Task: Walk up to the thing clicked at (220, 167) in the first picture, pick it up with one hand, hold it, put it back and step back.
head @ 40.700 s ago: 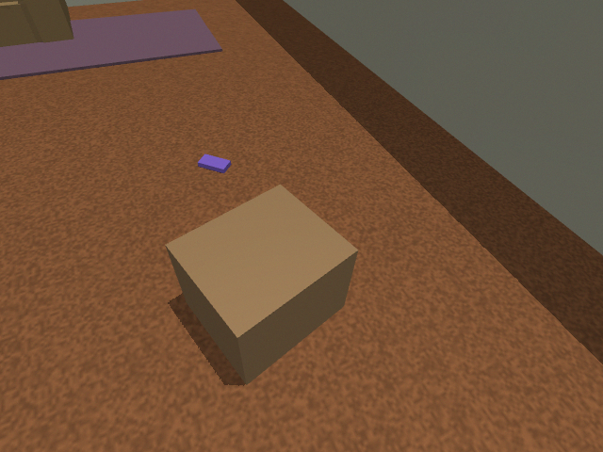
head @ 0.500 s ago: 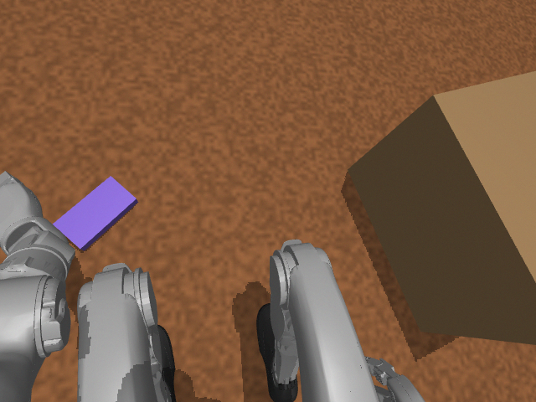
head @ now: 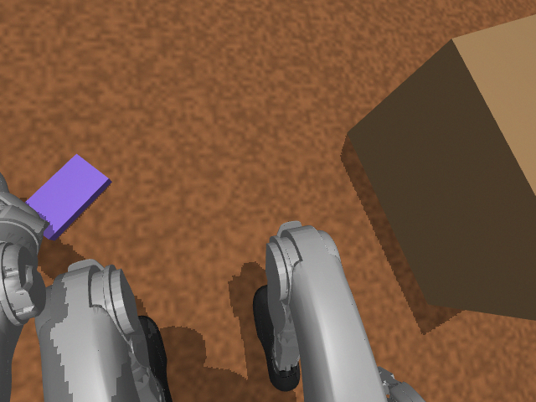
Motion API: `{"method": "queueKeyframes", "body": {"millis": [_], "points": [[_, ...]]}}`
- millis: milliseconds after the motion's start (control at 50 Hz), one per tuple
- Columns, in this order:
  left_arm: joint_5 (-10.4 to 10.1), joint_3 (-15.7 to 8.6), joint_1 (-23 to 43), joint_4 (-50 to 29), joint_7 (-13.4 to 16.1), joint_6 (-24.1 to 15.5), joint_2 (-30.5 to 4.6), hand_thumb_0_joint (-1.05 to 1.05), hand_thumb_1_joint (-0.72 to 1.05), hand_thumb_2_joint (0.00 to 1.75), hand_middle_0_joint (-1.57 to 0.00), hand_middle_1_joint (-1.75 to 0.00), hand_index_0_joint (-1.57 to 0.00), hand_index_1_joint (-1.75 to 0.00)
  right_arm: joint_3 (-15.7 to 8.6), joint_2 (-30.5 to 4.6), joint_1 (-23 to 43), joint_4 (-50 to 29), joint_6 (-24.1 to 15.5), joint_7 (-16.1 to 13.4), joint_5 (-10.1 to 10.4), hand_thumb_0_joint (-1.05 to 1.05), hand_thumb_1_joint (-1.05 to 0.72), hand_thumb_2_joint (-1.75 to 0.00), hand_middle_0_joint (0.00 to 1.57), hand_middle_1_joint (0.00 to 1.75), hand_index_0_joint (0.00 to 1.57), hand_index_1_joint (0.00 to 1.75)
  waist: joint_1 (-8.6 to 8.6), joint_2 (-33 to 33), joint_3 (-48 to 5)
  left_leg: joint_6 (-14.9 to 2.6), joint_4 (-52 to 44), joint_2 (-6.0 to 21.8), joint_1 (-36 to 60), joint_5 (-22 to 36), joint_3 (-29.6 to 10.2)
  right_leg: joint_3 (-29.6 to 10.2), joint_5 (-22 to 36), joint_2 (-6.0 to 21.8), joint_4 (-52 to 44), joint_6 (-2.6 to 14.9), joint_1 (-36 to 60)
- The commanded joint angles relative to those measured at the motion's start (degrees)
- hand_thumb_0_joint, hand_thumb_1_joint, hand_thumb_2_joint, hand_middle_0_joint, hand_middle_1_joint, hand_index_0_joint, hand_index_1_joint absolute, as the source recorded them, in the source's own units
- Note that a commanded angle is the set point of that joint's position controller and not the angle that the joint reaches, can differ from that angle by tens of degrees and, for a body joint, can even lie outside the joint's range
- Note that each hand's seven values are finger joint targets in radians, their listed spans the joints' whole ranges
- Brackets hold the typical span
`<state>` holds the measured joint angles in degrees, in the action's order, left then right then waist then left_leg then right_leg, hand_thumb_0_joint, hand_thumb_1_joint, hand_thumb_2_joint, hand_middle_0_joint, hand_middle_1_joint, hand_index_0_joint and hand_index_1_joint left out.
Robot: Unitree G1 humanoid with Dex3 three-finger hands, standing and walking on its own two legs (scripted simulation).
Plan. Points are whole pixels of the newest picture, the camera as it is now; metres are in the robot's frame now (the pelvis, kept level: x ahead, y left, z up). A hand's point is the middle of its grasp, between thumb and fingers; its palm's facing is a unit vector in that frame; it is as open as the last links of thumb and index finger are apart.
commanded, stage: rise first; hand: left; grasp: from above
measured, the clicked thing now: (65, 196) +0.47 +0.27 -0.32
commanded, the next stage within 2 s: approach in 0.60 s
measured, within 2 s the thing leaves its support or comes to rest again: neither
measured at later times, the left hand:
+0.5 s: hand (14, 201) +0.44 +0.30 -0.19, palm faces -0.25 -0.34 -0.91, open 13.4 cm
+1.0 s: hand (40, 192) +0.46 +0.27 -0.23, palm faces -0.32 -0.32 -0.89, open 14.0 cm
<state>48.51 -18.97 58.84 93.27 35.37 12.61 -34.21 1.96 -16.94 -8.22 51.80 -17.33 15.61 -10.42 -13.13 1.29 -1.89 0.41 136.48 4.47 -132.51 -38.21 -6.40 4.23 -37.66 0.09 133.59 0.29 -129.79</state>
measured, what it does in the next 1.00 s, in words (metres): stands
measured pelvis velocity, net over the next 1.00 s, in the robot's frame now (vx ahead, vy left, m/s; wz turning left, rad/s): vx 0.00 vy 0.01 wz -0.07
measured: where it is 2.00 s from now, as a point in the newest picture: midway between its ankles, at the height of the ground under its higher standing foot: (219, 372)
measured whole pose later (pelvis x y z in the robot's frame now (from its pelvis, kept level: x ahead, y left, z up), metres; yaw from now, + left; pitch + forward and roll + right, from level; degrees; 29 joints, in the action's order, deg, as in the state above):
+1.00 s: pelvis +0.00 +0.01 -0.02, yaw -4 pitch +31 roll -9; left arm 53.0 -15.4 67.5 106.2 40.0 9.6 -43.7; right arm 8.3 -18.8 -8.8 50.4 -22.8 20.3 -13.4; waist -19.5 -3.3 4.0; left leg 0.4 142.5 4.1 -135.5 -39.3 -10.4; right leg 7.2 -37.6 -0.6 136.7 -0.4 -130.7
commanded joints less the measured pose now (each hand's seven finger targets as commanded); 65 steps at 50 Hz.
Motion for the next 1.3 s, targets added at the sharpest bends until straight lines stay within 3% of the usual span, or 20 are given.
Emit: {"method": "queueKeyframes", "body": {"millis": [0, 160, 220, 360, 400, 460, 500, 560, 620, 680, 720, 740, 820, 840, 880, 960, 1020, 1100, 1180, 1280], "points": [[1.3, 0.0, 16.3, -5.9, 2.5, -0.3, -15.7, 0.00, -0.37, 0.84, -0.23, -0.95, -0.25, -0.93, -3.5, -12.5, -13.5, 0.0, -1.0, 0.6, 0.4, 0.00, -0.90, -0.90, 0.20, 0.30, 0.20, 0.30, -0.53, 10.0, -39.6, -2.22, -10.9, -2.5, 23.9, 7.5, 5.7, 2.4, 8.8, -2.1, -16.4, 0.40, 23.4], [1.6, 0.4, 16.6, -5.6, 2.7, 0.2, -14.9, 0.00, -0.42, 0.87, -0.21, -0.95, -0.22, -0.94, -3.1, -13.4, -13.9, 0.3, -1.2, 1.7, 0.3, 0.00, -0.90, -0.90, 0.20, 0.30, 0.20, 0.30, -1.18, 13.5, -37.9, -1.59, -11.4, -2.2, 26.2, 9.2, 4.4, 4.1, 10.6, -2.4, -14.3, 1.05, 20.6], [2.9, 2.1, 18.6, -5.0, 2.5, 0.2, -14.3, 0.00, -0.44, 0.89, -0.20, -0.96, -0.21, -0.95, -2.9, -14.1, -14.1, 0.8, -1.5, 2.2, 0.0, 0.00, -0.90, -0.90, 0.20, 0.30, 0.20, 0.30, -2.93, 15.3, -35.7, -1.00, -12.0, -2.0, 28.5, 8.8, 2.8, 5.2, 10.2, -2.3, -12.6, 1.53, 16.3], [2.7, 0.3, 18.5, -4.1, 4.2, -0.3, -15.8, 0.00, -0.46, 0.90, -0.18, -0.97, -0.19, -0.97, -2.2, -15.3, -14.4, 0.6, -1.6, 3.2, -0.1, 0.00, -0.91, -0.90, 0.20, 0.30, 0.20, 0.30, -2.72, 17.1, -36.0, -0.83, -11.6, -1.9, 28.6, 9.7, 2.7, 5.5, 11.3, -2.4, -11.8, 1.63, 16.4], [2.7, 1.5, 19.8, -3.5, 4.0, -0.2, -15.7, 0.00, -0.46, 0.90, -0.19, -0.97, -0.19, -0.96, -1.7, -14.6, -14.5, 0.6, -1.8, 3.5, -0.7, 0.00, -0.91, -0.90, 0.20, 0.30, 0.20, 0.30, -3.69, 16.5, -34.9, -1.18, -10.5, -2.0, 27.1, 9.1, 3.3, 5.4, 11.0, -2.5, -12.1, 1.52, 17.1], [2.6, -0.1, 20.4, -5.2, 4.0, -0.7, -18.7, 0.00, -0.45, 0.89, -0.20, -0.95, -0.20, -0.95, -1.6, -15.0, -14.8, 0.9, -2.0, 3.6, -0.8, 0.00, -0.91, -0.90, 0.20, 0.30, 0.20, 0.30, -3.60, 15.2, -34.9, -1.72, -9.4, -2.3, 24.6, 8.0, 4.0, 4.9, 9.8, -2.5, -13.2, 1.07, 18.8], [2.6, 0.9, 19.0, -2.9, 3.5, -0.5, -17.6, 0.00, -0.46, 0.90, -0.19, -0.96, -0.19, -0.96, -1.3, -14.9, -14.8, 0.8, -2.1, 3.8, -0.9, 0.00, -0.90, -0.90, 0.20, 0.30, 0.20, 0.30, -3.90, 13.8, -34.4, -1.83, -8.7, -2.3, 24.2, 8.2, 3.9, 5.0, 9.8, -2.7, -13.3, 1.05, 19.4], [2.3, -2.0, 17.6, -4.1, 3.3, -0.8, -20.5, 0.00, -0.45, 0.89, -0.20, -0.96, -0.20, -0.95, -1.4, -15.6, -15.2, 0.8, -2.2, 3.9, -0.7, 0.00, -0.91, -0.90, 0.20, 0.30, 0.20, 0.30, -2.81, 12.7, -36.2, -2.09, -8.2, -2.3, 22.7, 9.2, 3.9, 4.7, 10.7, -2.8, -13.2, 0.70, 21.7], [2.7, -0.2, 15.9, -1.2, 2.8, -0.5, -18.4, 0.00, -0.46, 0.90, -0.18, -0.98, -0.18, -0.97, -1.1, -15.3, -14.0, 0.4, -2.4, 4.1, -0.6, 0.00, -0.91, -0.90, 0.20, 0.30, 0.20, 0.30, -2.95, 13.0, -35.6, -2.08, -8.4, -2.4, 22.3, 7.6, 3.8, 4.8, 9.2, -3.0, -13.2, 0.81, 20.6], [2.7, -1.2, 17.4, -3.2, 2.6, -0.8, -20.3, 0.00, -0.54, 0.98, -0.18, -0.93, -0.15, -0.96, -1.2, -15.7, -14.8, 0.4, -2.3, 4.3, -0.5, 0.00, -0.91, -0.90, 0.20, 0.30, 0.20, 0.30, -2.71, 13.7, -35.3, -2.04, -8.3, -2.3, 22.2, 8.6, 3.6, 5.1, 10.2, -3.1, -12.8, 0.88, 21.2], [3.1, 1.5, 18.0, -0.9, 1.9, -0.9, -18.4, 0.00, -0.57, 0.98, -0.10, -1.04, -0.09, -1.04, -0.7, -15.6, -14.5, 0.1, -2.7, 4.4, -0.7, 0.00, -0.90, -0.90, 0.20, 0.30, 0.20, 0.30, -4.41, 12.6, -33.1, -2.29, -7.6, -2.3, 21.2, 7.8, 3.3, 5.2, 9.5, -3.2, -12.7, 0.78, 19.8], [3.5, 1.2, 19.9, -0.9, 1.9, -1.2, -19.7, 0.00, -0.56, 0.97, -0.10, -1.04, -0.10, -1.04, -0.6, -16.1, -15.6, 0.9, -2.9, 4.5, -1.1, 0.00, -0.90, -0.90, 0.20, 0.30, 0.20, 0.30, -5.92, 11.2, -31.8, -2.50, -6.8, -2.4, 19.9, 7.1, 3.1, 5.3, 9.0, -3.1, -12.8, 0.64, 19.4], [4.1, 2.5, 22.9, 2.6, 3.1, -2.9, -19.3, 0.00, -0.58, 0.99, -0.10, -1.02, -0.09, -1.03, 0.2, -17.3, -16.6, 1.2, -4.1, 4.2, -1.1, 0.00, -0.90, -0.90, 0.20, 0.30, 0.20, 0.30, -7.82, 11.9, -29.7, -2.09, -7.5, -2.2, 20.7, 4.6, 1.6, 6.5, 6.5, -3.2, -12.7, 0.97, 16.6], [4.4, 5.1, 24.0, 4.5, 3.2, -3.1, -16.2, 0.00, -0.57, 0.98, -0.10, -1.04, -0.10, -1.04, 0.9, -17.0, -15.8, 0.3, -4.5, 4.4, -1.5, 0.00, -0.90, -0.90, 0.20, 0.30, 0.20, 0.30, -8.93, 11.9, -29.3, -1.87, -7.3, -2.2, 22.1, 4.6, 1.3, 6.8, 6.7, -3.3, -12.7, 1.07, 16.0], [5.4, 6.3, 27.0, 6.1, 4.5, -3.6, -15.6, 0.00, -0.57, 0.98, -0.10, -1.05, -0.10, -1.05, 1.5, -17.7, -15.7, 0.5, -5.3, 4.6, -2.2, 0.00, -0.90, -0.90, 0.20, 0.30, 0.20, 0.30, -10.59, 14.4, -28.9, -1.19, -7.8, -2.0, 25.2, 4.7, 0.3, 7.7, 7.5, -3.1, -11.6, 1.32, 14.5], [6.0, 5.2, 30.1, 8.3, 9.6, -3.7, -18.0, 0.00, -0.57, 0.97, -0.10, -1.08, -0.10, -1.07, 2.8, -19.0, -15.3, 0.4, -6.1, 5.1, -3.4, 0.00, -0.91, -0.90, 0.20, 0.30, 0.20, 0.30, -11.17, 18.2, -30.1, -0.36, -8.0, -1.8, 27.1, 6.1, -0.1, 8.3, 10.1, -3.3, -11.4, 1.32, 16.5], [5.7, 3.7, 30.5, 9.9, 12.4, -2.4, -20.0, 0.00, -0.57, 0.96, -0.10, -1.08, -0.11, -1.08, 3.6, -19.5, -14.6, -0.1, -6.4, 6.4, -4.6, 0.00, -0.92, -0.90, 0.20, 0.30, 0.20, 0.30, -11.55, 21.4, -29.8, 0.22, -7.8, -1.5, 28.6, 8.5, 0.2, 8.7, 12.6, -3.1, -11.1, 1.22, 18.2], [4.1, -0.3, 29.4, 7.7, 15.5, -0.2, -25.1, 0.00, -0.58, 0.96, -0.10, -1.07, -0.10, -1.07, 4.6, -20.3, -13.8, -0.8, -5.4, 7.9, -4.9, 0.00, -0.92, -0.91, 0.20, 0.30, 0.20, 0.30, -9.77, 24.8, -33.2, 0.36, -6.9, -0.9, 30.8, 14.7, 1.3, 8.2, 19.1, -3.4, -11.1, 0.85, 24.3], [1.8, 1.1, 28.0, 4.6, 13.4, 1.8, -24.7, 0.00, -0.57, 0.95, -0.10, -1.03, -0.09, -1.02, 5.0, -19.9, -12.4, -2.2, -4.2, 9.3, -4.2, 0.00, -0.92, -0.91, 0.20, 0.30, 0.20, 0.30, -10.38, 25.9, -32.2, -0.37, -7.0, -0.7, 30.3, 14.6, 0.9, 8.5, 19.2, -3.8, -11.0, 0.88, 24.4], [-0.2, 1.7, 18.7, 6.2, 8.3, 2.6, -26.0, 0.00, -0.57, 0.95, -0.10, -1.03, -0.09, -1.03, 5.7, -19.9, -13.2, -3.8, -2.7, 9.2, -2.4, 0.00, -0.92, -0.91, 0.20, 0.30, 0.20, 0.30, -9.73, 15.4, -31.3, -2.27, -5.7, -1.2, 21.1, 15.7, 1.3, 7.3, 21.2, -4.7, -12.6, -0.37, 30.3]]}}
